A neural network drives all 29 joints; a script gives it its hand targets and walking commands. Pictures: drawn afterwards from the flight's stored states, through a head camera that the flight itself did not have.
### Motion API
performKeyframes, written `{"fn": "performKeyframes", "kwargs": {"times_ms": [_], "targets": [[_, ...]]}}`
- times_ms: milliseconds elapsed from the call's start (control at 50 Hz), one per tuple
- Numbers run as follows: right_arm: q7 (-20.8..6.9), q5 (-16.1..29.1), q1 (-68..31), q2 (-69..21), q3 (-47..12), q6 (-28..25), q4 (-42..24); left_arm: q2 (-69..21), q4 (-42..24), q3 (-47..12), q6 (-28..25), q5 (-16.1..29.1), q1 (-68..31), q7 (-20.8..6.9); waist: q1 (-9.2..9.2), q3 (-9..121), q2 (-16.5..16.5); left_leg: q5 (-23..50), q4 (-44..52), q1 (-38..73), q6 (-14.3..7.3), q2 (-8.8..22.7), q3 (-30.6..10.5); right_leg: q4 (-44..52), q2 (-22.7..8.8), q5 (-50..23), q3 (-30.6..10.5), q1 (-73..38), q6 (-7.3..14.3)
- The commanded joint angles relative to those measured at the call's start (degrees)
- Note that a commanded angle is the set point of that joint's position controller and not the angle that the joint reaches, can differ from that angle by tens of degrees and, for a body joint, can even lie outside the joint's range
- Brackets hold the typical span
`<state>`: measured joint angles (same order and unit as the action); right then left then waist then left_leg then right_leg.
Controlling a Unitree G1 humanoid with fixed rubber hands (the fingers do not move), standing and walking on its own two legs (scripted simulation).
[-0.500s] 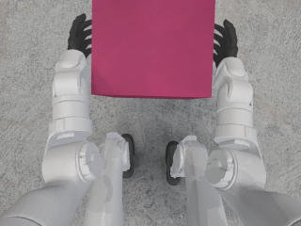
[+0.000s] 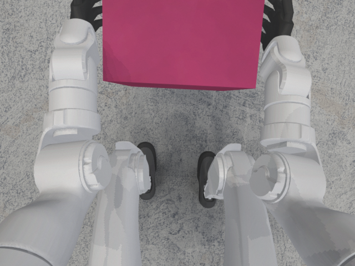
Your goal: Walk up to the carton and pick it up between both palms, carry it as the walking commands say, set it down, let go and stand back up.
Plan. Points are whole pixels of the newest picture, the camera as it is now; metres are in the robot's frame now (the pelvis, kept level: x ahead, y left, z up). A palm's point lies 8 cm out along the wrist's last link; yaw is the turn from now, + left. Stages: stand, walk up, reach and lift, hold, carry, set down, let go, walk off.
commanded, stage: set down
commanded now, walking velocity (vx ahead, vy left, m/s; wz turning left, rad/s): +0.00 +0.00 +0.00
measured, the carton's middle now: (181, 22) +0.56 +0.02 -0.19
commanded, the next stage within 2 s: none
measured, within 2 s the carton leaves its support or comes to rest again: rests again in 1.24 s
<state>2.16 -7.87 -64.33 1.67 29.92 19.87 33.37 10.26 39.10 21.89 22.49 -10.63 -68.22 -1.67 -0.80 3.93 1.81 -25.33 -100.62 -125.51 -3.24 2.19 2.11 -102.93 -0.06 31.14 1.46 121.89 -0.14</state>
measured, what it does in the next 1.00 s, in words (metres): lowers itself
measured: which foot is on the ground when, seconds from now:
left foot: down 0.00-1.00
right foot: down 0.00-1.00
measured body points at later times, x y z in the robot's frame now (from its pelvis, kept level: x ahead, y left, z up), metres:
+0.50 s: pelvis +0.00 +0.00 -0.06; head +0.36 +0.04 +0.19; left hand +0.56 +0.20 -0.22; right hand +0.55 -0.14 -0.21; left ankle +0.12 +0.10 -0.44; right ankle +0.09 -0.12 -0.44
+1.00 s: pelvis -0.01 -0.01 -0.10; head +0.37 +0.03 +0.14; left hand +0.57 +0.21 -0.27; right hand +0.56 -0.14 -0.26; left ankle +0.12 +0.10 -0.44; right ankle +0.09 -0.12 -0.44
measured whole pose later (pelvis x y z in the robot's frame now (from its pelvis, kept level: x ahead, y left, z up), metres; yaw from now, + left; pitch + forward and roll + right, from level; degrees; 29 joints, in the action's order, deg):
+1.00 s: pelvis -0.01 -0.01 -0.10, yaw -1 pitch +38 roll -3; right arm 8.4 5.4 -80.6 10.5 19.3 13.5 48.5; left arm 25.8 59.7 4.5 15.3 5.2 -87.6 0.9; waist 0.1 -19.4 3.0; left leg -30.0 -123.8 -132.1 -2.7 2.5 0.0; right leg -125.8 1.4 37.0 2.6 127.0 -0.1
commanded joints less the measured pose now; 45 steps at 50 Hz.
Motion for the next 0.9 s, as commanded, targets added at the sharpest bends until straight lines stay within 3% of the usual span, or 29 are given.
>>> {"fn": "performKeyframes", "kwargs": {"times_ms": [0, 720, 880], "targets": [[-15.8, 9.3, -36.4, -46.7, -31.0, 0.0, 1.3, -49.4, -1.2, -26.8, -2.1, 10.0, -31.6, -14.8, 1.03, 63.3, -4.5, 18.9, 3.9, 48.6, 2.4, -8.0, -2.1, 7.0, 7.8, -14.0, 2.2, -19.2, -0.7], [-10.5, 18.7, -51.7, -39.0, -35.5, -5.5, 3.9, -37.4, 3.1, -33.1, -8.7, 21.5, -47.2, -12.6, 1.66, 56.9, -5.2, 21.6, -15.3, 44.5, 2.4, -5.7, -2.0, -11.2, 6.7, -16.8, 2.7, -19.9, -0.6], [-9.6, 19.6, -52.8, -38.6, -35.1, -6.3, 6.5, -35.4, 5.4, -32.8, -9.9, 22.5, -49.4, -12.4, 1.90, 53.0, -5.1, 19.1, -16.6, 41.8, 2.2, -5.5, -1.5, -12.7, 7.0, -15.9, 2.3, -21.2, -0.3]]}}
